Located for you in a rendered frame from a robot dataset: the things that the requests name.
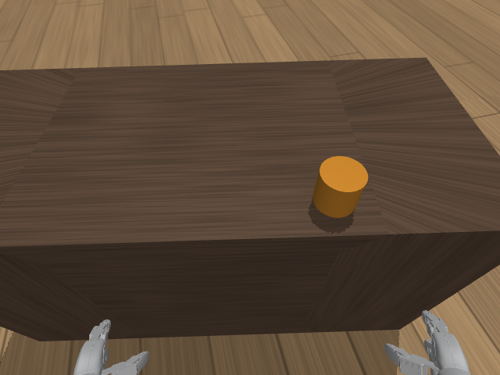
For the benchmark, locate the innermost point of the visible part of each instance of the left robot hand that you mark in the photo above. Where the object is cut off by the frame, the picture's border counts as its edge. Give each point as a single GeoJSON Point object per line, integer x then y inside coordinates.
{"type": "Point", "coordinates": [94, 355]}

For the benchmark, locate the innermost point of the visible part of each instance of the can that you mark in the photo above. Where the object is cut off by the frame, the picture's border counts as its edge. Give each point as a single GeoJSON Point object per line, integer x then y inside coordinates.
{"type": "Point", "coordinates": [340, 183]}

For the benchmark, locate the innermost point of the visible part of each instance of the right robot hand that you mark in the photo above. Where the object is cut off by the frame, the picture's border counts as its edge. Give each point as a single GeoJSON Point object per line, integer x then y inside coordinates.
{"type": "Point", "coordinates": [443, 349]}

